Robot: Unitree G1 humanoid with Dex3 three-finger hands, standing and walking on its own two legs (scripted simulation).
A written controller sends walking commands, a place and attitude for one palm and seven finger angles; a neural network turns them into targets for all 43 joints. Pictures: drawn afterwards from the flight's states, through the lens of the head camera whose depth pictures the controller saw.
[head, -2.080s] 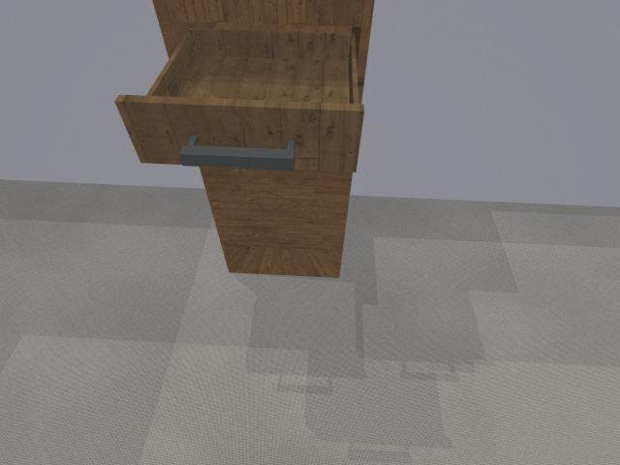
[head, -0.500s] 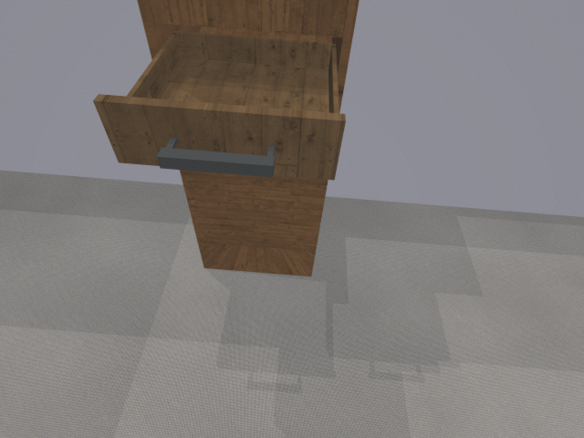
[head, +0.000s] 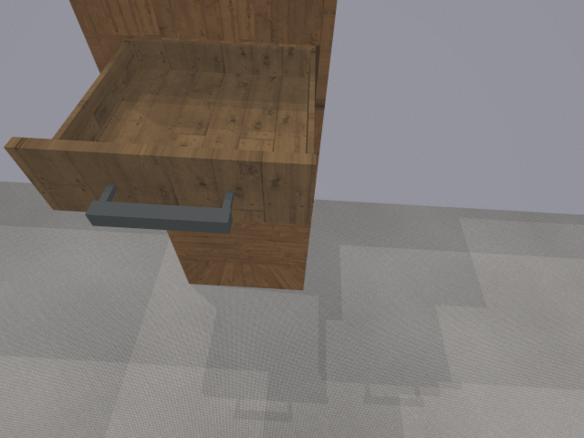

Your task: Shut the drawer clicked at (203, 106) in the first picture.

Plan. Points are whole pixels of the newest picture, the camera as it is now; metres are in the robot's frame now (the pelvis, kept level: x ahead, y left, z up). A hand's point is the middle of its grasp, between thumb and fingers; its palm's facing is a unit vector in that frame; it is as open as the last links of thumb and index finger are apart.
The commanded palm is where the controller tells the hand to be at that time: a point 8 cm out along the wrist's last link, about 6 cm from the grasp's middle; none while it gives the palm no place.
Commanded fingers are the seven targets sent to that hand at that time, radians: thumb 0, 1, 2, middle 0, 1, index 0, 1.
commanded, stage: come to a stop and stand still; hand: left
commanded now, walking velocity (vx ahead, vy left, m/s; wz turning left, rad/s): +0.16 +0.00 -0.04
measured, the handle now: (165, 205) +0.38 +0.19 +0.11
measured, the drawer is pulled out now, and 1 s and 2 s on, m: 0.30 0.30 0.30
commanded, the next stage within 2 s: look again from close up in 1.06 s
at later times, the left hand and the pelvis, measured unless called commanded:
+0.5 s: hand out of the picture +0.11 +0.18 -0.17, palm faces +0.10 -0.97 -0.24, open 7.3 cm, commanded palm none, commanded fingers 0.00 0.90 0.90 -0.20 -0.30 -0.20 -0.30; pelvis +0.07 -0.01 +0.01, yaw +3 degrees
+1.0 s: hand out of the picture +0.10 +0.16 -0.16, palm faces +0.00 -0.97 -0.22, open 7.4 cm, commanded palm none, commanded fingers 0.00 0.90 0.90 -0.20 -0.30 -0.20 -0.30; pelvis +0.06 -0.02 +0.00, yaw -1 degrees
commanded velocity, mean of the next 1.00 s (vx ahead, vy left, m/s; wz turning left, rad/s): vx -0.09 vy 0.03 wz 0.00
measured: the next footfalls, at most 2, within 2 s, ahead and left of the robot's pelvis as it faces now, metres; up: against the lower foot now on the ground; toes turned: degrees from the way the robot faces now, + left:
right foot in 0.16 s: +0.10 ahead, -0.15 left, +0.00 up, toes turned -2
left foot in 0.50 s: +0.11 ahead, +0.08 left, +0.00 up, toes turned +1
